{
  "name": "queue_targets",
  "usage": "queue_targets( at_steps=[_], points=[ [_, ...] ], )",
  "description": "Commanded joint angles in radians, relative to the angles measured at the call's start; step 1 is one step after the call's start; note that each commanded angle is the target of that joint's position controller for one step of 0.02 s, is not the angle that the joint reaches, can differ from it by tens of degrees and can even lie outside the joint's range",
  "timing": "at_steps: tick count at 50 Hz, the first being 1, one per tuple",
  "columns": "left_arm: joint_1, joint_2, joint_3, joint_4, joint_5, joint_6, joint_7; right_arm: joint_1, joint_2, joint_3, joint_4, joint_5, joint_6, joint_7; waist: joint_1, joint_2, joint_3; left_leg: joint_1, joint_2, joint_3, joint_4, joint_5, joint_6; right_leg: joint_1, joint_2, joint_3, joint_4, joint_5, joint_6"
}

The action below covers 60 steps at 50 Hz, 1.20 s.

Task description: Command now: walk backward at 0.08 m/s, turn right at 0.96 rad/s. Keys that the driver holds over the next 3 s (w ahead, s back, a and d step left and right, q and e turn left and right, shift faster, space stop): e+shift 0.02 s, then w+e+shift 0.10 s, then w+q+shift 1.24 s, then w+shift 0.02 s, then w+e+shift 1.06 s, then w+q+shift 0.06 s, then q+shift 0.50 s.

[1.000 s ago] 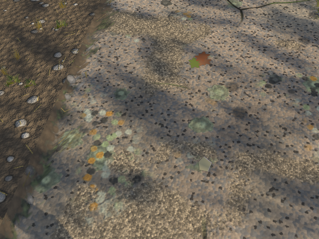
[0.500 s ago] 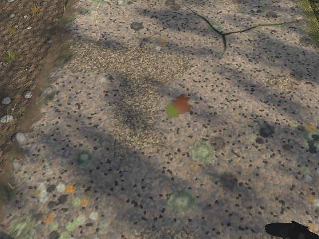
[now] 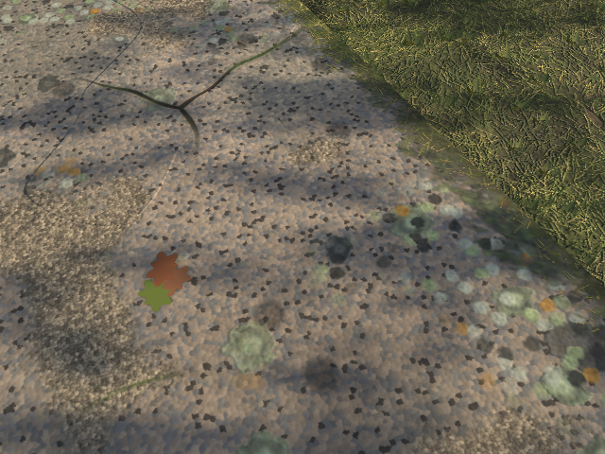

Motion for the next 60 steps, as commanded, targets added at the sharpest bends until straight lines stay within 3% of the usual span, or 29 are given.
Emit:
queue_targets(
  at_steps=[1,3,4,5,6,7,9,11,16,21,25,27,28,29,30,32,33,37,40,43,46,47,48,49,50,51,53,57,60],
  points=[
    [0.149,0.077,0.019,-0.029,-0.006,-0.003,-0.021,-0.001,-0.171,-0.057,-0.059,-0.001,0.007,0.007,0.035,0.197,-0.201,0.047,0.225,-0.122,-0.170,-0.301,0.086,0.246,0.022,-0.100,-0.247,-0.025,-0.055],
    [0.308,0.120,0.043,0.035,0.000,-0.012,-0.025,0.012,-0.162,-0.070,-0.068,-0.006,0.031,0.015,0.101,-0.011,-0.150,-0.231,0.154,-0.026,0.066,-0.702,-0.034,0.440,0.023,0.010,-0.447,-0.084,-0.122],
    [0.343,0.182,0.043,0.035,0.014,-0.016,-0.011,0.001,-0.011,-0.030,-0.075,0.012,0.046,0.025,0.104,-0.332,-0.043,-0.467,0.005,0.054,0.504,-0.717,-0.093,0.333,-0.201,0.432,-0.656,-0.495,-0.200],
    [0.272,0.299,0.066,-0.038,0.028,-0.026,0.015,-0.216,-0.058,-0.031,-0.213,-0.002,0.041,0.029,0.153,-0.359,0.052,-0.629,-0.076,-0.194,0.560,-0.542,-0.114,0.133,-0.319,0.882,-0.976,-0.890,-0.332],
    [0.173,0.261,0.059,-0.035,0.039,-0.028,0.047,-0.267,-0.129,-0.054,-0.233,0.013,0.016,0.032,0.094,-0.272,0.134,-0.591,-0.037,-0.265,0.585,-0.349,-0.117,0.054,-0.302,0.818,-1.012,-0.786,-0.312],
    [0.079,0.232,0.047,-0.049,0.042,-0.038,0.060,-0.165,-0.145,-0.061,-0.183,0.009,-0.001,0.041,0.016,-0.268,0.084,-0.487,-0.045,-0.251,0.577,-0.215,-0.114,0.036,-0.239,0.637,-0.955,-0.531,-0.258],
    [0.014,0.165,0.030,-0.055,0.040,-0.077,0.040,0.061,-0.132,-0.064,-0.048,-0.005,-0.011,0.070,-0.050,-0.209,-0.064,-0.282,-0.049,-0.177,0.622,-0.088,-0.117,0.080,-0.119,0.376,-0.869,-0.242,-0.199],
    [0.080,0.091,0.007,-0.020,0.022,-0.117,0.014,0.076,-0.108,-0.062,-0.019,0.011,-0.004,0.091,-0.036,-0.163,-0.093,-0.247,-0.047,-0.148,0.607,-0.061,-0.110,0.156,-0.108,0.308,-0.867,-0.180,-0.189],
    [0.198,0.110,0.020,0.012,0.028,-0.163,0.021,-0.016,-0.085,-0.055,-0.033,0.039,0.007,0.111,0.040,-0.157,-0.069,-0.344,-0.083,-0.212,0.423,-0.065,-0.076,0.387,-0.223,0.220,-0.888,-0.127,-0.176],
    [0.130,0.106,0.021,0.022,0.043,-0.187,0.050,0.018,-0.095,-0.055,-0.046,0.028,0.004,0.118,0.005,-0.140,-0.021,-0.212,-0.021,-0.182,0.279,-0.185,0.006,0.374,-0.311,0.106,-0.921,-0.131,-0.144],
    [0.130,0.124,0.027,0.045,0.056,-0.179,0.046,0.024,-0.087,-0.049,-0.051,0.044,-0.002,0.119,0.015,-0.095,0.035,-0.113,-0.032,-0.082,0.170,-0.310,0.108,0.376,-0.313,-0.001,-0.856,-0.108,-0.145],
    [0.103,0.108,0.019,0.046,0.054,-0.172,0.043,0.267,-0.103,-0.064,0.043,0.032,-0.026,0.106,-0.096,0.053,-0.044,0.189,-0.134,-0.057,0.053,-0.345,0.147,0.275,-0.195,-0.175,-0.444,0.300,-0.126],
    [0.031,0.057,-0.006,-0.016,0.055,-0.179,0.040,0.498,-0.221,-0.097,0.102,0.026,-0.042,0.087,-0.189,0.283,-0.122,0.428,-0.006,-0.438,-0.070,-0.617,0.232,-0.002,-0.084,-0.220,0.006,0.482,-0.077],
    [-0.051,-0.031,-0.033,-0.082,0.051,-0.195,0.020,0.459,-0.261,-0.094,0.083,0.035,-0.054,0.089,-0.141,0.444,-0.073,0.556,0.120,-0.935,-0.306,-0.735,0.294,-0.400,0.111,-0.065,0.182,0.012,-0.037],
    [-0.094,-0.005,-0.034,-0.090,0.064,-0.213,0.010,0.386,-0.236,-0.090,0.054,0.035,-0.059,0.086,-0.130,0.301,-0.061,0.599,0.170,-0.972,-0.313,-0.619,0.296,-0.532,0.048,0.055,0.297,0.034,-0.043],
    [-0.087,0.052,-0.024,-0.064,0.063,-0.238,-0.007,0.370,-0.220,-0.094,0.048,0.033,-0.061,0.071,-0.098,0.010,-0.110,0.544,0.138,-0.799,-0.240,-0.486,0.270,-0.476,-0.034,0.072,0.253,0.158,-0.046],
    [-0.079,0.045,-0.027,-0.060,0.069,-0.233,-0.010,0.351,-0.190,-0.083,0.047,0.041,-0.064,0.064,-0.072,-0.019,-0.086,0.474,0.110,-0.742,-0.269,-0.469,0.251,-0.432,-0.055,0.064,0.187,0.193,-0.032],
    [-0.137,0.025,-0.044,-0.068,0.059,-0.180,-0.022,0.337,-0.152,-0.071,0.062,0.051,-0.090,0.054,-0.050,0.022,0.007,0.332,0.008,-0.602,-0.364,-0.239,0.251,-0.385,-0.045,-0.001,0.027,0.275,0.023],
    [-0.247,-0.003,-0.064,-0.100,0.042,-0.183,-0.025,0.339,-0.158,-0.078,0.084,0.053,-0.093,0.051,-0.074,0.044,0.019,0.284,-0.050,-0.527,-0.346,0.010,0.237,-0.290,-0.003,-0.034,-0.209,0.383,0.041],
    [-0.303,0.013,-0.065,-0.128,0.027,-0.187,-0.019,0.337,-0.179,-0.085,0.102,0.062,-0.099,0.045,-0.090,0.092,0.004,0.289,-0.012,-0.558,-0.352,0.205,0.211,-0.137,0.012,-0.028,-0.378,0.486,0.018],
    [-0.062,0.100,-0.029,-0.059,0.020,-0.190,0.014,0.257,-0.241,-0.101,0.092,0.061,-0.106,0.043,0.032,0.085,-0.140,0.303,-0.024,-0.540,-0.128,0.609,0.135,0.244,0.072,-0.014,-0.432,0.400,-0.016],
    [0.156,0.148,-0.003,-0.005,0.012,-0.189,0.037,0.214,-0.271,-0.108,0.087,0.048,-0.107,0.049,0.151,0.067,-0.250,0.248,-0.051,-0.522,0.118,0.667,0.112,0.474,0.074,-0.030,-0.408,0.312,-0.023],
    [0.385,0.192,0.023,0.049,0.023,-0.189,0.063,0.170,-0.228,-0.097,0.077,0.034,-0.116,0.050,0.258,0.044,-0.346,0.095,-0.105,-0.502,0.406,0.529,0.098,0.721,-0.020,0.032,-0.361,0.174,-0.031],
    [0.517,0.261,0.039,0.071,0.071,-0.200,0.078,0.192,-0.031,-0.049,0.038,0.039,-0.122,0.048,0.237,-0.264,-0.451,-0.147,-0.220,-0.436,0.804,-0.286,0.106,0.914,-0.303,0.410,-0.483,-0.333,-0.057],
    [0.345,0.283,0.039,0.037,0.079,-0.199,0.062,0.290,-0.010,-0.022,-0.017,0.086,-0.116,0.056,0.080,-0.483,-0.490,-0.302,-0.237,-0.387,0.961,-0.444,0.109,0.850,-0.453,0.987,-0.800,-0.531,-0.113],
    [0.182,0.164,0.025,0.007,0.066,-0.194,0.055,0.214,-0.091,-0.031,0.023,0.053,-0.095,0.050,0.063,-0.275,-0.308,-0.338,-0.146,-0.344,0.978,-0.306,0.114,0.669,-0.400,0.867,-0.804,-0.586,-0.137],
    [0.150,0.066,0.003,0.037,0.060,-0.192,0.049,0.124,-0.124,-0.040,0.030,0.020,-0.069,0.078,0.052,-0.057,-0.163,-0.291,-0.063,-0.296,0.889,-0.216,0.097,0.443,-0.325,0.522,-0.765,-0.232,-0.137],
    [0.241,0.017,-0.015,0.146,0.027,-0.235,0.032,0.001,-0.046,-0.012,-0.047,0.010,-0.019,0.119,0.015,-0.092,-0.030,-0.349,0.020,-0.284,0.827,-0.181,0.071,0.310,-0.291,0.196,-0.839,0.100,-0.110],
    [0.219,0.029,-0.013,0.163,0.027,-0.255,0.024,-0.093,-0.049,-0.001,-0.099,0.017,-0.011,0.129,-0.016,-0.073,0.004,-0.383,0.021,-0.253,0.746,-0.030,0.065,0.286,-0.257,-0.025,-0.883,0.302,-0.084]
  ],
)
